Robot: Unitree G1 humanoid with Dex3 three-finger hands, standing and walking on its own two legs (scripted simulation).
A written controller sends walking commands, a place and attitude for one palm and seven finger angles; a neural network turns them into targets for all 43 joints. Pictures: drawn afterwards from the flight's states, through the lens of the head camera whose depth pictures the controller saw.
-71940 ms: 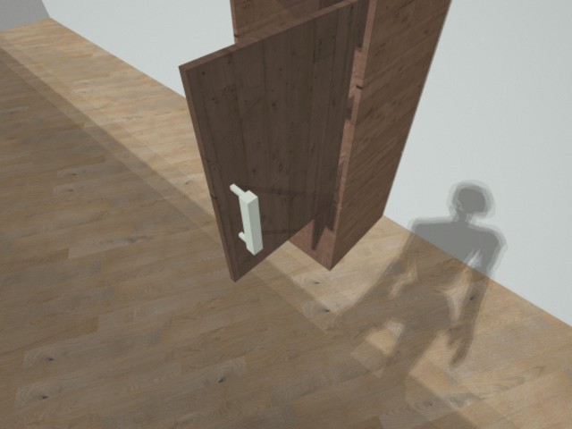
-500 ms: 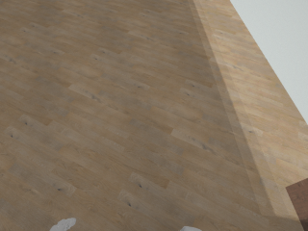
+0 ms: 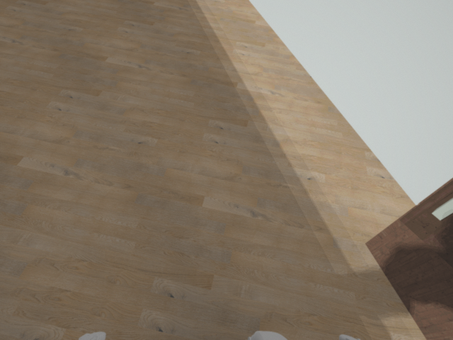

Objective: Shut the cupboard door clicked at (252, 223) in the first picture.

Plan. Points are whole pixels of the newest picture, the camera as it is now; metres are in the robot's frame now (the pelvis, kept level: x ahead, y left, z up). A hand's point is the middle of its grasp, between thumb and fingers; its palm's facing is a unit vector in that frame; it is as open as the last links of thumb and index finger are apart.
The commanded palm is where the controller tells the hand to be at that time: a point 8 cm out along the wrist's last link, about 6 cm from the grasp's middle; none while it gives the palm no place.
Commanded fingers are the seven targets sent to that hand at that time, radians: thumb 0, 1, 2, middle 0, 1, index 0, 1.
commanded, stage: turn to face it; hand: left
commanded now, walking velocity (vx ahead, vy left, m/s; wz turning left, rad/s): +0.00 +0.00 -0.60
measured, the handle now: out of the picture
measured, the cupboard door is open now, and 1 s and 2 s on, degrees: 17 17 17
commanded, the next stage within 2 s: take the last steps up to it in 1.36 s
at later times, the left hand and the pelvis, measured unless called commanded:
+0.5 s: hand (159, 322) +0.17 +0.14 -0.16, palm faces -0.29 -0.93 -0.23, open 7.3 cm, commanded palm none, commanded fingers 0.00 0.90 0.90 -0.20 -0.30 -0.20 -0.30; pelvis +0.03 -0.03 +0.00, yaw -17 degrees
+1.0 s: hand (205, 274) +0.26 +0.05 -0.16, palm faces -0.58 -0.77 -0.28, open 7.3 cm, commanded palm none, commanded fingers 0.00 0.90 0.90 -0.20 -0.30 -0.20 -0.30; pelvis +0.04 -0.05 -0.01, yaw -36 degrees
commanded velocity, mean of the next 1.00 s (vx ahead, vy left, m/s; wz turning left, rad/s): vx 0.00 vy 0.00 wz -0.58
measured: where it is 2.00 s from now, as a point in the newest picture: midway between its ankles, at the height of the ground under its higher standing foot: outside the picture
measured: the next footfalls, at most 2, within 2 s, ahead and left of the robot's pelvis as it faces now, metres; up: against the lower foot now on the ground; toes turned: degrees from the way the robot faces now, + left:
right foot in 0.24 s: +0.03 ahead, -0.16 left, +0.00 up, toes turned -13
left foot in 0.58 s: +0.13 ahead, +0.07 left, +0.00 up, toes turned -17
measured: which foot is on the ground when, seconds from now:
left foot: down 0.00-0.24, up 0.26-0.56, down 0.58-0.98, up 1.00-1.00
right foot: up 0.00-0.22, down 0.24-0.58, up 0.60-0.96, down 0.98-1.00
